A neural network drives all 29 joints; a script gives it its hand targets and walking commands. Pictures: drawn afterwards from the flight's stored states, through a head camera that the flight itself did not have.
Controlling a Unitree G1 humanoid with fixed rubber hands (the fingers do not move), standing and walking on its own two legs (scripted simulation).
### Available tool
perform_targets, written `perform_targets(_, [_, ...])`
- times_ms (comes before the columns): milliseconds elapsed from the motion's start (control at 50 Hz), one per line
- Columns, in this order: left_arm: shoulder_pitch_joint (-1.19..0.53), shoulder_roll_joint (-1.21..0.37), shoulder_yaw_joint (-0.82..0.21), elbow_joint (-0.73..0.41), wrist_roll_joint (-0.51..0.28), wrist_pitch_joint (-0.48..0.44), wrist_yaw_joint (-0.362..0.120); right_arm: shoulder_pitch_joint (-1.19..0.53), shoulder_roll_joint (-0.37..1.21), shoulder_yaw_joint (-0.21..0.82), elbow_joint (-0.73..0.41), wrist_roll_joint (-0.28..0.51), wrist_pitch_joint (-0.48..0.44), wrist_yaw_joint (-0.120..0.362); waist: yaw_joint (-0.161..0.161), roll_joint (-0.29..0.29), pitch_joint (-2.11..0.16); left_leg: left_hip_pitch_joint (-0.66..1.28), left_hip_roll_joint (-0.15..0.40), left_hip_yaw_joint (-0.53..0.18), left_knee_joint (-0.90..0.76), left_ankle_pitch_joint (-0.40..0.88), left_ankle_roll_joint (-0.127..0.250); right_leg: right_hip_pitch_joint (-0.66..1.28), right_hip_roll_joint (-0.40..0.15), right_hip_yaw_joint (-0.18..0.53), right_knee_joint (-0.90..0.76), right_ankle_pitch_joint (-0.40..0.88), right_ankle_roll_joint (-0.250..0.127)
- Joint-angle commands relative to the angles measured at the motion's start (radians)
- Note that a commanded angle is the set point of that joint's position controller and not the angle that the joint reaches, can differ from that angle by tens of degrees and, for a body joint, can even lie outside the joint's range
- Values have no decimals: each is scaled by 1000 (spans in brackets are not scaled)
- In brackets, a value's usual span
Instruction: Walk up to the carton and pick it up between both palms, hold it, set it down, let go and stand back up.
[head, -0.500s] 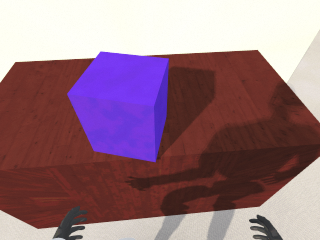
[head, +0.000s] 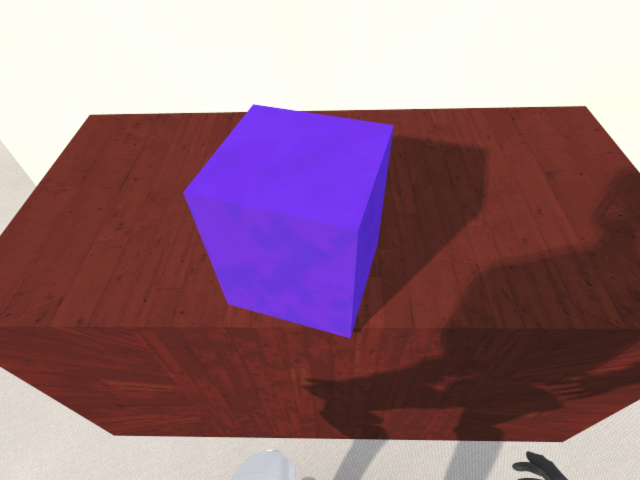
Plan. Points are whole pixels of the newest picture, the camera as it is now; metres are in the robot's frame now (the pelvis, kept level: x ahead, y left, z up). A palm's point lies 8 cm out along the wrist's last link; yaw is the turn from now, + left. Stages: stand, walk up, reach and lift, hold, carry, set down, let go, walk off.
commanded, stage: walk up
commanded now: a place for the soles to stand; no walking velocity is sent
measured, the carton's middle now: (302, 223) +0.45 +0.04 +0.05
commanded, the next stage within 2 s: none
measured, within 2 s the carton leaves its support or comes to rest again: neither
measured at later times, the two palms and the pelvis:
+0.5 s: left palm (88, 444) +0.19 +0.35 -0.12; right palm (484, 461) +0.16 -0.19 -0.10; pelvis +0.07 +0.08 -0.01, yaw -3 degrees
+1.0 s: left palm (109, 464) +0.15 +0.30 -0.09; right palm out of the picture +0.11 -0.22 -0.11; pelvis +0.02 +0.04 -0.01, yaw -2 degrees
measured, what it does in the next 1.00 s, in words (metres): steps on the spot: left foot, then right foot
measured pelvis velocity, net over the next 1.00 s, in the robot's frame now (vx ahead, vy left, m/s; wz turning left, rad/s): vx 0.02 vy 0.04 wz -0.03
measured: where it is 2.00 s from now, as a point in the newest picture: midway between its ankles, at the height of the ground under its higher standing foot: outside the picture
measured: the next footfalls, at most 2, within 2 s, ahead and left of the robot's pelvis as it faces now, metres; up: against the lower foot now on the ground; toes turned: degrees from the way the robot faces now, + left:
left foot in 0.14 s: +0.18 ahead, +0.19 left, +0.00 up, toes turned +5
right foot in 0.64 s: +0.11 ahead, -0.06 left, +0.00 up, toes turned +6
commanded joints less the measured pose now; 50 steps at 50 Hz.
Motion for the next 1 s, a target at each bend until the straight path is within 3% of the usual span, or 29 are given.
perform_targets(0, [-6, 230, 68, -65, -19, -35, 6, -107, -30, -13, -127, 15, -30, 24, 32, -285, 134, -170, 72, -15, -144, 43, -7, 100, -250, 210, -271, 347, -221])
perform_targets(40, [-35, 234, 63, -81, -39, -27, -11, -67, -20, -21, -98, 30, -55, 16, 9, -329, 105, 74, 34, 40, -288, 118, 19, -54, -193, 82, -168, 512, -180])
perform_targets(80, [-54, 181, 32, -104, -55, -11, -27, 131, -83, -53, -16, 34, -81, -1, -79, -189, 26, 418, -44, 83, -401, 348, 41, -233, -97, -26, 68, 377, -97])
perform_targets(100, [20, 113, 7, -113, -63, -9, -35, 215, -144, -68, 15, 30, -88, -15, -101, -35, -63, 568, -9, 16, -382, 424, 55, -297, -40, -59, 235, 240, -59])
perform_targets(120, [106, 51, -9, -135, -70, -5, -37, 259, -233, -85, 10, 23, -88, -34, -101, 188, -168, 637, 205, -300, -451, 434, 138, -377, 46, -47, 429, -123, -12])
perform_targets(140, [123, 96, 10, -141, -73, 24, -24, 191, -271, -84, -16, 37, -71, -50, -89, 180, -199, 471, 359, -555, -613, 193, 265, -310, 63, 57, 548, -309, -7])
perform_targets(160, [103, 159, 32, -131, -69, 51, -13, 96, -243, -75, -37, 52, -55, -63, -77, 114, -144, 338, 385, -599, -696, -65, 318, -293, 15, 109, 627, -282, -5])
perform_targets(180, [67, 174, 38, -129, -59, 61, -11, 38, -186, -55, -50, 59, -49, -68, -71, 86, -50, 274, 344, -523, -715, -111, 287, -321, 10, 132, 664, -214, -2])
perform_targets(220, [72, 165, 32, -118, -61, 53, -9, -7, -148, -30, -51, 46, -50, -80, -55, 76, 24, 240, 283, -365, -638, 180, 237, -338, -9, 150, 622, -142, 6])
perform_targets(260, [113, 156, 32, -97, -49, 52, -4, -30, -124, -21, -39, 37, -62, -75, -37, 75, -21, 217, 303, -322, -593, 332, 238, -268, -27, 155, 557, -138, 9])
perform_targets(280, [91, 163, 33, -106, -47, 56, -2, -44, -101, -12, -43, 40, -67, -74, -41, 28, -24, 218, 316, -304, -577, 396, 262, -256, -22, 172, 553, -141, 9])
perform_targets(300, [91, 140, 28, -99, -47, 57, -6, -51, -110, -12, -43, 36, -71, -74, -37, 59, -52, 226, 327, -284, -560, 455, 286, -248, -20, 151, 533, -137, 8])
perform_targets(400, [15, 158, 48, -130, -37, 86, -23, -39, -141, -13, -42, 24, -62, -94, -49, 135, -62, 286, 352, -302, -516, 474, 313, -322, 11, 136, 472, -121, 17])
perform_targets(440, [-45, 166, 52, -150, -29, 90, -26, -18, -141, -10, -43, 26, -63, -101, -61, 68, -47, 294, 357, -315, -508, 538, 315, -357, 13, 132, 473, -107, 16])
perform_targets(480, [-68, 146, 45, -154, -31, 87, -30, -12, -151, -11, -45, 24, -60, -104, -62, 83, -51, 301, 363, -308, -487, 584, 304, -348, 10, 120, 419, -118, 13])
perform_targets(540, [-65, 124, 43, -159, -49, 71, -44, -66, -176, -10, -64, 26, -49, -101, -38, 133, -92, 225, 292, -201, -432, 549, 250, -196, 30, 82, 239, -54, -5])
perform_targets(580, [-4, 130, 44, -141, -61, 47, -50, -143, -179, -1, -76, 42, -38, -87, 27, 110, -124, 149, 241, -111, -305, 493, 172, -28, 40, 53, -60, 183, -35])
perform_targets(600, [-19, 171, 57, -137, -50, 40, -50, -104, -145, 6, -73, 49, -38, -80, 22, 8, -136, 68, 191, -64, -205, 403, 118, 63, -7, 135, -145, 280, -67])
perform_targets(620, [-77, 260, 74, -161, -44, 32, -45, -54, -65, 29, -81, 69, -36, -71, -9, -255, -143, -63, 50, 52, -28, 64, 25, 50, -209, 489, -219, 290, -154])
perform_targets(640, [-115, 325, 95, -172, -71, 41, -37, -77, -86, 21, -78, 73, -16, -91, 16, -288, -115, -21, -22, 2, 105, -305, -2, -133, -345, 617, -289, 193, -293])
perform_targets(660, [-144, 303, 89, -170, -80, 40, -34, -114, -111, 6, -64, 56, 1, -97, 22, -266, -43, 7, 1, -72, 200, -299, 0, -252, -359, 652, -316, 63, -351])
perform_targets(700, [-197, 208, 55, -176, -56, 36, -25, -96, -125, 2, -29, 71, -8, -88, 4, -214, 3, -40, -23, -93, 167, -212, -7, -152, -231, 398, -228, 293, -294])
perform_targets(740, [-168, 180, 39, -184, -40, 30, -15, -50, -93, -1, -2, 67, -21, -82, -4, -176, -19, -45, -30, -88, 119, -159, -13, -76, -184, 317, -168, 452, -219])
perform_targets(840, [-151, 177, 39, -179, -51, 44, -25, -36, -55, 0, -8, 63, -40, -71, 8, -293, -55, 96, -18, -28, -229, -140, -29, -54, -167, 324, -180, 183, -213])
perform_targets(900, [-148, 179, 32, -163, -63, 54, -35, 29, -65, -15, -3, 47, -60, -62, -37, -191, -36, 339, -34, -34, -544, 130, 25, -229, -148, 270, -122, 62, -124])
perform_targets(920, [-110, 150, 20, -156, -71, 48, -44, 43, -102, -26, -4, 37, -65, -61, -41, -121, -70, 413, 17, -134, -526, 100, 68, -316, -127, 234, -130, -18, -78])
perform_targets(940, [-115, 120, 15, -176, -85, 44, -48, -9, -144, -36, -15, 42, -65, -54, -22, -4, -42, 309, 97, -313, -554, -97, 124, -330, -55, 169, -119, -108, -22])
perform_targets(960, [-144, 144, 30, -169, -76, 46, -43, -40, -146, -34, -6, 62, -65, -45, -13, -15, -5, 61, 133, -360, -577, -277, 166, -149, -14, 129, -70, -83, -13])
perform_targets(980, [-140, 157, 36, -155, -61, 47, -46, -51, -125, -29, -10, 63, -69, -39, -4, 5, 29, -39, 133, -357, -626, -393, 146, -92, -3, 145, -42, -85, -22])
